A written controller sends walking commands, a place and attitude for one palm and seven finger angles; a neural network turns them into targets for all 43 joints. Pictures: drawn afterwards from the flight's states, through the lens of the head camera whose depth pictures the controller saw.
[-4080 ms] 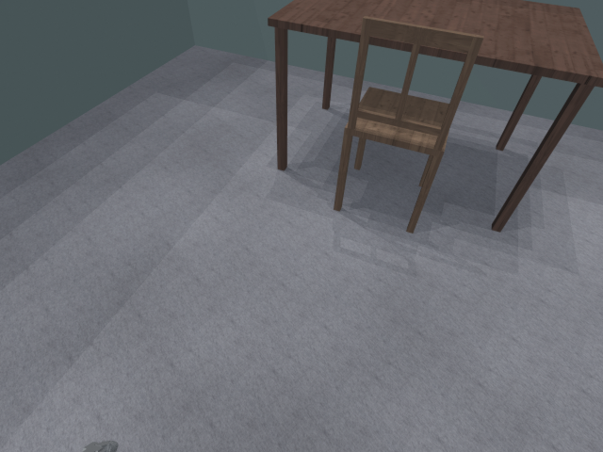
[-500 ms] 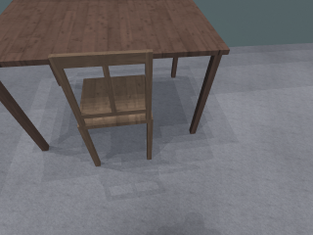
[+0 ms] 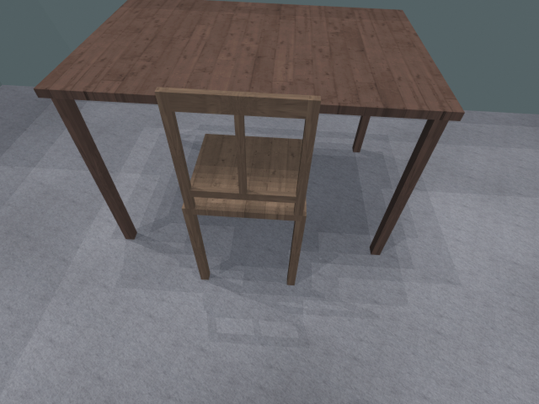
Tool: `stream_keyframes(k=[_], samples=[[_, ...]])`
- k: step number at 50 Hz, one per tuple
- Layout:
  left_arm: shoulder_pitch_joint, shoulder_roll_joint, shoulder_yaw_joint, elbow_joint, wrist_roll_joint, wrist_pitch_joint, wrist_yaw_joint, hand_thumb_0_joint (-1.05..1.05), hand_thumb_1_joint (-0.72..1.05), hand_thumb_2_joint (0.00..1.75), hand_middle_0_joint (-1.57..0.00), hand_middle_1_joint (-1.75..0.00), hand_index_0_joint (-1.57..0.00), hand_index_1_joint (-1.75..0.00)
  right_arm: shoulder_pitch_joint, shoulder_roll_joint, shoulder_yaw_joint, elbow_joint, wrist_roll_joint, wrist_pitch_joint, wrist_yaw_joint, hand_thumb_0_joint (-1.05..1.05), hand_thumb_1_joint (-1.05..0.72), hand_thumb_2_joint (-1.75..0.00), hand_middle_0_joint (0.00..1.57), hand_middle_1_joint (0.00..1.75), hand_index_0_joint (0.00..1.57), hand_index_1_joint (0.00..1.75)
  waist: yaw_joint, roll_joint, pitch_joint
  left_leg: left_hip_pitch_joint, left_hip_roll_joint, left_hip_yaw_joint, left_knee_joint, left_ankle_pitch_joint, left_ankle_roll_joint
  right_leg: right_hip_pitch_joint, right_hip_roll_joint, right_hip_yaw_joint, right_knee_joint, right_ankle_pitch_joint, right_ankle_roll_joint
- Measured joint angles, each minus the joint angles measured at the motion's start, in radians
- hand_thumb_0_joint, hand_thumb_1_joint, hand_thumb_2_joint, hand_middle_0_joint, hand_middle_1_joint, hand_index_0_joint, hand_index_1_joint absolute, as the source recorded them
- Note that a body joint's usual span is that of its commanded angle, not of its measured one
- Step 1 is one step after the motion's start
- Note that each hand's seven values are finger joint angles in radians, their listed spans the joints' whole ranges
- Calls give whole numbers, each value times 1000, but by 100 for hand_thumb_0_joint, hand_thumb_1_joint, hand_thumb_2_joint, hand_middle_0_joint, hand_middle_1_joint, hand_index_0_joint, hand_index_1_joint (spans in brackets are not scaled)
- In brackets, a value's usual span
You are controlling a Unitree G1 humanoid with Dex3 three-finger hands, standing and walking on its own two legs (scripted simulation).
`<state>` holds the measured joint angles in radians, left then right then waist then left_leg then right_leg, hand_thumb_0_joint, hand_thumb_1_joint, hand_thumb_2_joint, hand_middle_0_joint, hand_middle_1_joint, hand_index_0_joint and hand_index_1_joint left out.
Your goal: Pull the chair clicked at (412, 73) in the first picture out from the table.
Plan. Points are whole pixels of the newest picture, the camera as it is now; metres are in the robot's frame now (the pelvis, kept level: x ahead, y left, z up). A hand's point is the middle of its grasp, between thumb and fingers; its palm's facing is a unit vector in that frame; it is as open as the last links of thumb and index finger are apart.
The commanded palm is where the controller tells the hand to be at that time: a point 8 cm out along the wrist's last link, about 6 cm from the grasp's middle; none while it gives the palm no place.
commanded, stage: take the last steps up to it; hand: left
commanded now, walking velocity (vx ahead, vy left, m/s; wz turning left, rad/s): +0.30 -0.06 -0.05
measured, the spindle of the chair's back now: (241, 156) +0.71 +0.13 -0.09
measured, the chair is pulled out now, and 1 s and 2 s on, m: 0.00 0.00 0.00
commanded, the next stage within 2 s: come to a stop and stand still in 0.64 s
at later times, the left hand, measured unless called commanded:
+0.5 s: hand out of the picture +0.14 +0.12 -0.17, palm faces +0.05 -0.99 -0.16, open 7.3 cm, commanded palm none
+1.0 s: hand (203, 315) +0.31 +0.16 -0.17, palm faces +0.01 -0.98 -0.21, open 7.3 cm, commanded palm none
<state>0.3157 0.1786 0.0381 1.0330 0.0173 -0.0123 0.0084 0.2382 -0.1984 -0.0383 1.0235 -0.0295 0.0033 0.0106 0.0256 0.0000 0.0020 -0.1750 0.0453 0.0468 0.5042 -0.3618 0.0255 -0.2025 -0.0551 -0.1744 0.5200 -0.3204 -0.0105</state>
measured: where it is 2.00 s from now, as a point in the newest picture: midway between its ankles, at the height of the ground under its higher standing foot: outside the picture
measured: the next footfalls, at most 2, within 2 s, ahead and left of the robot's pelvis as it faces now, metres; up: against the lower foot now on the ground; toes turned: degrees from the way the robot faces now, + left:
right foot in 0.30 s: +0.18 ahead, -0.14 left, +0.00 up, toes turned -9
left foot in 0.66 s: +0.29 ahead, +0.07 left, +0.00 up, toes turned +7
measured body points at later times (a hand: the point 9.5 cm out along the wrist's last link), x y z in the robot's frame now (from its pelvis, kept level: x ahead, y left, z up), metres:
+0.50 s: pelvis +0.13 -0.04 +0.00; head +0.15 -0.04 +0.45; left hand +0.14 +0.17 -0.16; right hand +0.16 -0.28 -0.15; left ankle +0.12 +0.08 -0.68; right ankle +0.14 -0.14 -0.73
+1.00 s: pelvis +0.27 -0.03 +0.01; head +0.30 -0.01 +0.46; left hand +0.31 +0.21 -0.15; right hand +0.28 -0.25 -0.14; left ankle +0.25 +0.06 -0.73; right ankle +0.28 -0.17 -0.71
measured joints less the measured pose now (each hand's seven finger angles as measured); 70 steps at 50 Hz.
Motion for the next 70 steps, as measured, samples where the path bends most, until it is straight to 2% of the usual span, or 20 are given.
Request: stream_keyframes(k=[3,7,13,15,18,20,22,27,33,36,39,41,45,51,54,56,58,62,65,70], samples=[[28,22,7,43,2,24,-8,0,92,89,-20,-30,-20,-30,9,34,11,6,-6,-24,-10,1,-91,-90,20,30,20,30,-5,-44,0,18,-15,14,5,3,-24,-83,-6,53,208,-120,2],[25,26,15,63,3,34,-26,0,92,89,-20,-29,-20,-30,62,58,20,18,-4,-42,-23,1,-91,-89,20,30,20,30,-19,-51,11,93,-17,18,-83,24,-36,-212,-12,89,426,-82,8],[-23,3,14,28,-1,8,-38,0,91,89,-20,-29,-20,-30,114,49,12,77,-5,-30,-18,1,-91,-89,20,30,21,30,-24,-10,47,164,8,20,-101,-18,-64,-216,-30,68,192,11,13],[-28,3,16,15,2,-14,-38,0,91,89,-20,-29,-20,-30,132,45,7,91,0,-25,-15,1,-91,-89,20,30,21,30,-23,-3,52,152,22,18,-11,-87,-68,-171,-18,58,97,64,0],[-50,-15,17,12,1,-43,-24,0,91,89,-20,-29,-20,-30,119,30,0,109,12,-7,-11,1,-91,-89,20,30,21,30,-15,25,69,-2,35,-23,373,-161,-5,-157,3,28,152,32,-27],[-44,-26,13,14,1,-46,-11,0,91,89,-20,-29,-20,-30,94,22,-5,107,11,-1,-8,1,-91,-89,20,30,20,30,-9,26,64,-117,27,-27,573,-113,14,-113,15,18,108,27,-33],[-30,-38,7,26,4,-44,0,0,91,89,-20,-29,-20,-30,64,15,-10,88,7,-3,-6,1,-91,-89,20,30,20,30,-13,24,51,-202,32,-10,619,-56,14,-65,27,13,38,47,-29],[0,-57,-7,61,10,-37,3,0,91,89,-20,-29,-20,-30,-10,26,-11,22,5,-21,0,1,-91,-90,20,30,20,30,-27,2,22,-273,43,42,389,20,-4,28,42,12,-87,67,-25],[20,-56,-4,77,2,-25,-2,0,91,89,-20,-30,-20,-30,-45,57,5,-6,4,-54,2,1,-91,-90,20,30,20,30,-14,-15,16,-174,25,59,91,124,-2,82,54,15,-30,-28,6],[6,-41,3,80,-1,-5,-1,0,91,89,-20,-30,-20,-30,-45,79,4,-14,1,-69,-18,0,-93,-89,20,30,20,30,-16,-55,21,-154,-1,89,113,82,33,-22,32,75,246,-150,-13],[-23,-30,9,72,3,-2,-1,0,91,89,-20,-29,-20,-30,-27,71,1,-14,3,-72,-37,-2,-95,-89,20,30,21,30,-24,-59,24,-98,-16,103,35,96,41,-149,24,106,485,-123,-10],[-46,-15,10,66,3,2,11,1,92,89,-20,-29,-20,-30,-14,65,8,4,4,-69,-46,-2,-96,-89,20,30,21,30,-20,-62,28,-54,-27,108,-34,118,42,-191,10,119,492,-71,10],[-86,8,5,48,-6,14,27,1,93,89,-20,-29,-20,-30,-3,61,24,47,8,-44,-52,-1,-95,-89,20,30,20,30,-19,-53,49,5,-31,100,-103,133,33,-181,-5,131,311,-21,36],[-122,22,4,23,-3,39,32,0,92,89,-20,-29,-20,-30,-11,66,7,65,8,5,-45,0,-93,-89,20,30,21,30,-29,-27,91,28,-18,103,-66,89,8,-125,-4,119,142,-1,30],[-122,26,8,10,0,32,32,0,92,89,-20,-29,-20,-30,-9,61,-5,60,10,19,-38,1,-92,-89,20,30,21,30,-29,-16,97,6,-12,109,10,40,-14,-78,-3,109,41,130,19],[-129,15,5,11,3,23,33,0,92,89,-20,-29,-20,-30,-20,46,-15,53,17,32,-34,1,-92,-89,20,30,21,30,-36,12,103,-46,-2,79,124,-38,-28,-83,7,98,62,65,4],[-138,0,0,8,3,19,34,0,92,89,-20,-29,-20,-30,-33,29,-24,44,21,48,-37,1,-92,-89,20,30,20,30,-38,28,108,-113,-25,20,298,-154,-37,-85,4,91,68,37,-7],[-150,-27,-4,-6,5,22,37,0,91,89,-20,-29,-20,-30,-61,2,-31,31,21,59,-34,1,-91,-89,20,30,20,30,-27,34,109,-200,-53,-33,533,-153,-57,-76,-5,92,29,70,-8],[-149,-35,-3,-19,8,25,37,0,91,89,-20,-30,-20,-30,-78,-9,-31,17,19,61,-27,1,-91,-89,20,30,20,30,-18,26,99,-203,-47,-43,516,-119,-67,-77,-12,95,2,94,-4],[-140,-15,4,-26,13,29,28,0,92,89,-20,-30,-21,-30,-87,-5,-20,-3,19,45,-19,1,-91,-90,20,30,20,30,-1,-1,75,-120,-30,-35,280,-79,-62,-91,-17,100,-20,128,11]])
